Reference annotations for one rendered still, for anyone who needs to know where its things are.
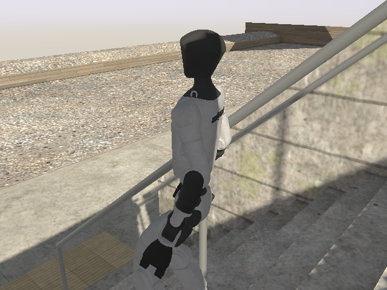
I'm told stairs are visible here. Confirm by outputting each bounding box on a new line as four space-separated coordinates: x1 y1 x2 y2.
109 172 387 290

